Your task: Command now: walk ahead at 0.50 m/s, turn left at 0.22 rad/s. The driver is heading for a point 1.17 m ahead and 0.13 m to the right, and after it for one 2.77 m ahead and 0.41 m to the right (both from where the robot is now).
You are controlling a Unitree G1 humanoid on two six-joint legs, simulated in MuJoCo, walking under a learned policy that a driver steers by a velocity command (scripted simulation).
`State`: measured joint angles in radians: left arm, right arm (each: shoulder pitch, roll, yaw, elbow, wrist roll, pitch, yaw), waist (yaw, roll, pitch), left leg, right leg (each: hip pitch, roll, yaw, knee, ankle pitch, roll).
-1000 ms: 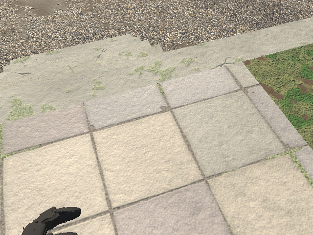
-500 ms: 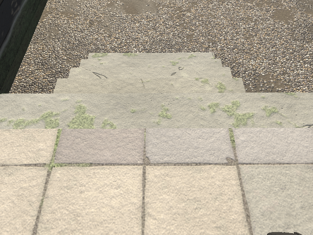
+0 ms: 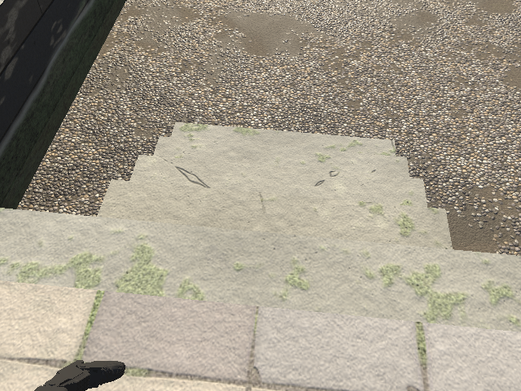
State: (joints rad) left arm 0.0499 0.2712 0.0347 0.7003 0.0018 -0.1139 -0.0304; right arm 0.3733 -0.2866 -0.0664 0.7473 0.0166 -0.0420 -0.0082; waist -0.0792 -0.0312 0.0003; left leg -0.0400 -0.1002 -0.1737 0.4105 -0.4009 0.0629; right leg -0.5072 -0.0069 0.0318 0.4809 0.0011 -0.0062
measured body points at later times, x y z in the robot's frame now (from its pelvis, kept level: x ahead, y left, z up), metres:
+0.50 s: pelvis +0.27 +0.00 +0.00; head +0.30 +0.00 +0.45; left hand +0.24 +0.25 -0.13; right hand +0.49 -0.21 -0.09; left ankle +0.42 +0.14 -0.71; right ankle +0.14 -0.12 -0.73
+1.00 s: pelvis +0.56 +0.04 +0.00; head +0.58 +0.03 +0.45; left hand +0.77 +0.25 -0.09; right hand +0.53 -0.21 -0.14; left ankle +0.43 +0.13 -0.73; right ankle +0.75 -0.09 -0.70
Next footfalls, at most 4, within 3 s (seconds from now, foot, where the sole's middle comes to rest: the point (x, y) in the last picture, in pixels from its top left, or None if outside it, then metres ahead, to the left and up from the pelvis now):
0.02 right None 0.18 -0.12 -0.77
0.54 left None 0.47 0.14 -0.77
1.06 right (272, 279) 0.79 -0.08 -0.77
1.48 left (210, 244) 0.92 0.09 -0.77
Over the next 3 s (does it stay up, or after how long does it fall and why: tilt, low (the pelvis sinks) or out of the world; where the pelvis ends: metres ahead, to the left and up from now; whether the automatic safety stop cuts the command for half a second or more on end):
stays up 1.11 -0.03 -0.19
